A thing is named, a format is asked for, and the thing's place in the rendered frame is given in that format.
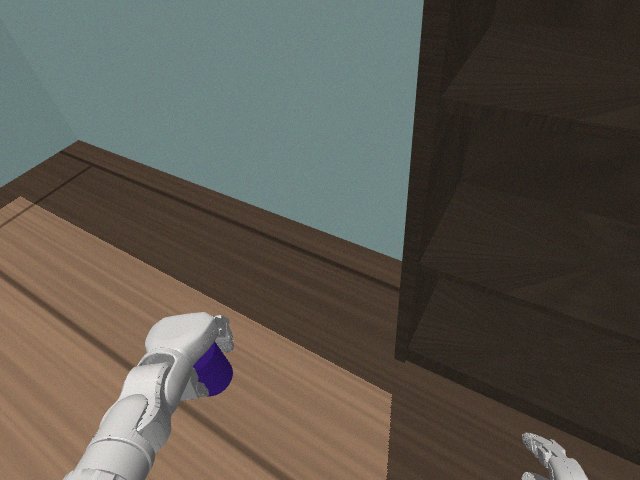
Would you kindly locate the bookshelf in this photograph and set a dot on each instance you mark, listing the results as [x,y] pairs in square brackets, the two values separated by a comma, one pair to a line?
[520,273]

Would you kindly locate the right robot hand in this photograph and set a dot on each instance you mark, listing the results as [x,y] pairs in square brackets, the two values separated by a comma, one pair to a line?
[553,457]

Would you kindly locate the can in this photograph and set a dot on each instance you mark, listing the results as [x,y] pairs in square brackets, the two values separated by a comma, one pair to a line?
[214,370]

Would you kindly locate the left robot hand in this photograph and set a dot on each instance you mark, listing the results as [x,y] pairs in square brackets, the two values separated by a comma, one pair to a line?
[192,335]

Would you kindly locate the left robot arm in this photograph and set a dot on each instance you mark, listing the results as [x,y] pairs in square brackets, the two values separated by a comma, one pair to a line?
[138,424]

